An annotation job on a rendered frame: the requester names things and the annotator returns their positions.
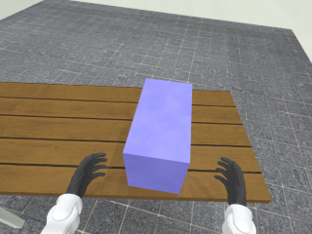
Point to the table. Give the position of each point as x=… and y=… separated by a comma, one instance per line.
x=46, y=130

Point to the robot right forearm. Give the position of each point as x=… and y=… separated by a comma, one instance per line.
x=238, y=220

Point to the robot left forearm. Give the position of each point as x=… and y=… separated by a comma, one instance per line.
x=64, y=217

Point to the right robot hand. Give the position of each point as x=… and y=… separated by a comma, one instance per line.
x=235, y=184

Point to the left robot hand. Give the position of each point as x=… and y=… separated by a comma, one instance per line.
x=84, y=174

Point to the carton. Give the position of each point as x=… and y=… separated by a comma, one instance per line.
x=158, y=147

